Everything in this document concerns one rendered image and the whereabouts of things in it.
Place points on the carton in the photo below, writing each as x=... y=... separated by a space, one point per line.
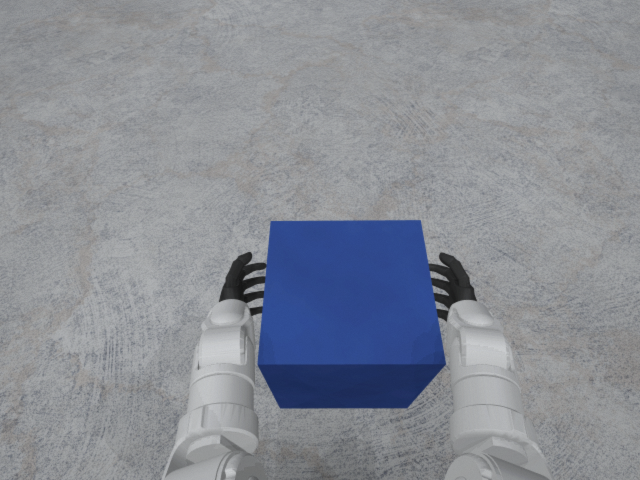
x=349 y=318

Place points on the robot left forearm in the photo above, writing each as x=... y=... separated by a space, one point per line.
x=220 y=413

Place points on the robot right hand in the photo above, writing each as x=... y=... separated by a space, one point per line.
x=458 y=287

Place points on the robot right upper arm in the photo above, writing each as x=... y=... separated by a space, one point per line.
x=482 y=466

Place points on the robot left upper arm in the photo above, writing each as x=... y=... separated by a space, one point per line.
x=232 y=465

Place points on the robot right forearm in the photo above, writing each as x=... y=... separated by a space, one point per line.
x=488 y=410

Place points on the robot left hand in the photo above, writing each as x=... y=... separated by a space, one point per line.
x=235 y=286

